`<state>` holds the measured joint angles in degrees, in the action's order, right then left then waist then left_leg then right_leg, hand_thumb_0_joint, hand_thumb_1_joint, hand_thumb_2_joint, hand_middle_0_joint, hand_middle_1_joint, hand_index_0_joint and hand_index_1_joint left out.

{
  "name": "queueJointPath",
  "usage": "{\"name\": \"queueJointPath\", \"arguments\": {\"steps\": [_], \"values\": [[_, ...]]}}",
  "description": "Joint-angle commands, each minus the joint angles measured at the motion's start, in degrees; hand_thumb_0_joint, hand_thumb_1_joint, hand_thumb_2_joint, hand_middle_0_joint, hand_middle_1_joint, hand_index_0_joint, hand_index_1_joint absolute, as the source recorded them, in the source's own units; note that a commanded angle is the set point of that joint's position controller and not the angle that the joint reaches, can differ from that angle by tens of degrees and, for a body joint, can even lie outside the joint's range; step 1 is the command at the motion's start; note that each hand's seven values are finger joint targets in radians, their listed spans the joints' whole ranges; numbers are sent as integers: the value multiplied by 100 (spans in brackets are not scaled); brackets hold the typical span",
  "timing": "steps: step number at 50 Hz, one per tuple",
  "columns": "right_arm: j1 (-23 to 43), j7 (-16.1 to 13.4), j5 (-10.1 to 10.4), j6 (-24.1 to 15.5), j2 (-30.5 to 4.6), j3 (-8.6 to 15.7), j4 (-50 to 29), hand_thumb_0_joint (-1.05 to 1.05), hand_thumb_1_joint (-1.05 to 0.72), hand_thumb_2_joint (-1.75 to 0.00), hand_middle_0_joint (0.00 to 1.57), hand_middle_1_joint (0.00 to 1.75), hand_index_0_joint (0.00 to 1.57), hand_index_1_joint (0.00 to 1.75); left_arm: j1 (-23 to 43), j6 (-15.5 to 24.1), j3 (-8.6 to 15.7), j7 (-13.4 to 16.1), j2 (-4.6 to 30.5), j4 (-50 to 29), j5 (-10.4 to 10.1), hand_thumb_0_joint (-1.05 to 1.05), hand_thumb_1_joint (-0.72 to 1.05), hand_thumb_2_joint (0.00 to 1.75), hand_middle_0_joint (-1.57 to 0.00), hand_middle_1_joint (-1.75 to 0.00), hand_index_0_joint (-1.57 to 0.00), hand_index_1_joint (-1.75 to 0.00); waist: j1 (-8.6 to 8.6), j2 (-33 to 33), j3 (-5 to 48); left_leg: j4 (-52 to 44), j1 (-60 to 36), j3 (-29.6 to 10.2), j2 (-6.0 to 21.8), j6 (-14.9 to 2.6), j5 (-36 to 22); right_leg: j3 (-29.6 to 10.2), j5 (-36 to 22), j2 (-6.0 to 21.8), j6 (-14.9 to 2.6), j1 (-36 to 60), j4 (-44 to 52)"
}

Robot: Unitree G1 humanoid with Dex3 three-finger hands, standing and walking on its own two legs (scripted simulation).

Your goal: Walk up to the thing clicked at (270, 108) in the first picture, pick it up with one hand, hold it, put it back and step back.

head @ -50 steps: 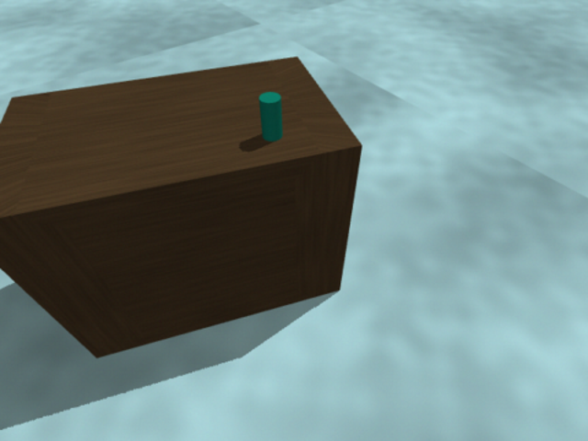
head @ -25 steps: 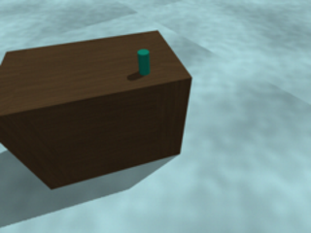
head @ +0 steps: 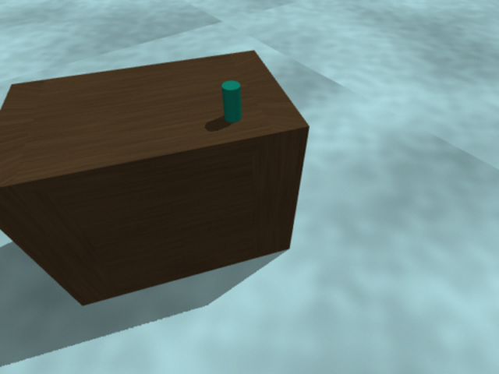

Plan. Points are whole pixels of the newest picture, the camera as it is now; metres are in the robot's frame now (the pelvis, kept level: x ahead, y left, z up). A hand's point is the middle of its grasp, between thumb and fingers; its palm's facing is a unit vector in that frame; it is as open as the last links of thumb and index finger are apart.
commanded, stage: stand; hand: right
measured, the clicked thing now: (232, 102) +0.87 +0.09 -0.03
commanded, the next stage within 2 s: walk up in 0.12 s
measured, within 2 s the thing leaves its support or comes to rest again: neither
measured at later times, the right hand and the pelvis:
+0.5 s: hand out of the picture +0.18 -0.20 -0.15, palm faces -0.15 +0.89 -0.43, open 7.4 cm; pelvis +0.07 +0.09 -0.04, yaw +8 degrees
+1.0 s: hand (331, 289) +0.35 -0.15 -0.17, palm faces -0.25 +0.90 -0.36, open 7.4 cm; pelvis +0.27 +0.12 -0.03, yaw +14 degrees
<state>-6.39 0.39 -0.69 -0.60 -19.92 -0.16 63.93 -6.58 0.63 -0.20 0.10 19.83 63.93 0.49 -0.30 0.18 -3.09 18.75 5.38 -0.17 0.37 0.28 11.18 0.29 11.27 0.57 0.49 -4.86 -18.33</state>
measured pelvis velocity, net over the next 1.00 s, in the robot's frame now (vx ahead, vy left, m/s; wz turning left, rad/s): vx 0.27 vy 0.12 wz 0.25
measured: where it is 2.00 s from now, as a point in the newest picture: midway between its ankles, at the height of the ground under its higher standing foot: (228, 357)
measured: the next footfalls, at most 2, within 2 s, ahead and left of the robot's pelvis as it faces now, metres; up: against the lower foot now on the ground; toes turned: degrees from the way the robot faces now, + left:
left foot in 0.46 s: +0.18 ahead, +0.24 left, +0.00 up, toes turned +12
right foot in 0.98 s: +0.43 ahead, +0.03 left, +0.00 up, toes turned +10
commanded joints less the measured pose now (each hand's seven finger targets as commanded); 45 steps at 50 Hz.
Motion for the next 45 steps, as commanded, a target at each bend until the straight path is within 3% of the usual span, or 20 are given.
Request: {"name": "queueJointPath", "arguments": {"steps": [1,5,6,7,9,10,13,16,19,22,23,24,25,26,27,28,30,38,42,45], "values": [[201,-107,18,-137,-1222,223,-362,0,-90,-90,20,30,20,30,182,123,240,60,1213,-342,6,0,90,90,-20,-30,-20,-30,7,-106,465,-247,-73,-536,710,-196,-1158,-496,-1088,696,-177,30,189],[177,-109,22,-135,-1193,224,-368,0,-90,-90,20,30,20,30,192,123,237,54,1217,-346,10,0,90,90,-20,-30,-20,-30,15,-19,451,-234,-102,-520,696,-183,-1196,-499,-1079,690,-186,-14,201],[-91,50,-67,-75,-1599,559,-693,0,-90,-90,20,30,20,30,-233,244,641,-8,1818,-584,59,0,90,90,-20,-30,-20,-30,-158,-173,759,395,685,-650,353,-530,959,-289,1328,438,-381,720,-285],[56,125,-110,-32,-1532,570,-812,0,-90,-90,20,30,20,30,-704,259,724,-12,1894,-468,123,0,90,90,-20,-30,-20,-30,-387,-5,441,693,1864,-623,239,-534,2168,-845,2485,784,-627,1137,-66],[597,228,-226,56,-1394,574,-1207,0,-90,-90,20,30,20,30,-938,316,946,25,2295,-593,217,0,90,90,-20,-30,-20,-30,-655,847,-194,3073,3231,-177,114,-282,1788,-2543,3573,2410,-1436,763,1262],[444,267,-245,61,-1416,612,-1278,0,-90,-90,20,30,20,30,-646,353,941,32,2210,-828,211,0,90,90,-20,-30,-20,-30,-521,578,-441,3378,3379,-429,367,-195,1603,-2596,3342,2645,-1584,434,1308],[-46,406,-181,19,-1434,733,-1297,0,-90,-90,20,30,20,30,-247,434,865,8,1860,-1106,216,0,90,90,-20,-30,-20,-30,-177,415,-610,3251,3131,-609,672,-87,1270,-1589,2122,2131,-1398,245,1192],[-177,494,-154,-11,-1280,727,-1418,0,-90,-90,20,30,20,30,-244,488,876,-49,1911,-1312,194,0,90,90,-20,-30,-20,-30,-160,754,-507,2640,2722,-357,726,20,898,-626,906,1762,-1248,268,843],[-419,529,-127,-35,-1274,809,-1468,0,-90,-90,20,30,20,30,-123,473,847,-115,1974,-1460,182,0,90,90,-20,-30,-20,-30,5,1003,-365,1998,1506,80,589,20,425,126,739,1445,-966,-643,382],[-1510,463,-100,-67,-1508,1014,-1141,0,-90,-90,20,30,20,30,-89,369,808,-132,1829,-1565,219,0,90,90,-20,-30,-20,-30,580,212,169,1787,-385,615,141,-41,-45,611,1056,1172,-740,-1719,-1222],[-2249,378,-99,-94,-1757,1131,-945,0,-90,-90,20,30,20,30,-343,334,708,-139,1532,-1568,247,0,90,90,-20,-30,-20,-30,880,-691,541,1743,-1183,394,3,-203,570,784,822,880,-641,-2098,-2776],[-2624,280,-165,-120,-2135,1215,-950,0,-90,-90,20,30,20,30,-729,287,580,-183,1072,-1610,175,0,90,90,-20,-30,-20,-30,957,-2223,420,486,-1259,-1258,759,-614,2308,951,2295,257,-453,-3013,-4563],[-2211,264,-143,-190,-2510,1170,-1251,0,-90,-90,20,30,20,30,-834,267,539,-168,1088,-1760,78,0,90,90,-20,-30,-20,-30,700,-2373,383,-931,-546,-4228,1841,-1106,3807,180,2524,-197,-384,-3380,-5229],[-1689,275,29,-185,-2715,1208,-1467,0,-90,-90,20,30,20,30,-565,250,654,-135,1749,-1738,93,0,90,90,-20,-30,-20,-30,597,-1531,161,-1300,133,-4916,2244,-1509,4186,-275,2397,198,-450,-3074,-5383],[-1368,231,30,-181,-2639,1170,-1566,0,-90,-90,20,30,20,30,-467,245,643,-118,1893,-1700,85,0,90,90,-20,-30,-20,-30,411,-1105,-133,-1250,548,-4617,2216,-1532,4012,-472,2035,446,-435,-3059,-5410],[-1102,180,11,-236,-2294,1048,-1687,0,-90,-90,20,30,20,30,-717,217,661,-129,1880,-1492,12,0,90,90,-20,-30,-20,-30,178,-697,-328,-847,646,-3463,1810,-1286,3183,-505,1444,654,-433,-3018,-5265],[-1150,139,32,-346,-1886,893,-1738,0,-90,-90,20,30,20,30,-1178,182,703,-187,1772,-1252,-50,0,90,90,-20,-30,-20,-30,11,-717,-138,-514,699,-2292,1317,-1041,1927,-394,928,749,-406,-2631,-4630],[-1762,95,6,-544,-1840,858,-1920,0,-90,-90,20,30,20,30,-488,164,758,-375,1452,-1823,112,0,90,90,-20,-30,-20,-30,228,-636,-324,-509,391,-1591,1317,-1410,515,-111,407,647,-103,-2701,-2788],[-1913,77,26,-569,-1843,845,-2018,0,-90,-90,20,30,20,30,-133,234,764,-407,1333,-2006,100,0,90,90,-20,-30,-20,-30,279,-581,-380,-307,318,-1509,1349,-1286,-133,-20,95,532,-210,-2596,-2250],[-1846,59,11,-538,-1738,797,-2142,0,-90,-90,20,30,20,30,-203,313,763,-406,1206,-2027,79,0,90,90,-20,-30,-20,-30,239,-664,-172,335,184,-980,1117,-1137,-1769,272,60,256,-268,-2069,-1724]]}}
